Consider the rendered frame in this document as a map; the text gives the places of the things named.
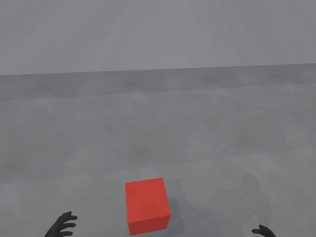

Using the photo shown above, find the left robot hand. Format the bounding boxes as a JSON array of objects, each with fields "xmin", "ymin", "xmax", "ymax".
[{"xmin": 44, "ymin": 211, "xmax": 78, "ymax": 237}]

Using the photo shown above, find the right robot hand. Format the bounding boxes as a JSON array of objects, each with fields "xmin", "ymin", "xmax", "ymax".
[{"xmin": 252, "ymin": 224, "xmax": 276, "ymax": 237}]

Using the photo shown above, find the carton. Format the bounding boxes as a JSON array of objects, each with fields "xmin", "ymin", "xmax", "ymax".
[{"xmin": 125, "ymin": 178, "xmax": 171, "ymax": 236}]

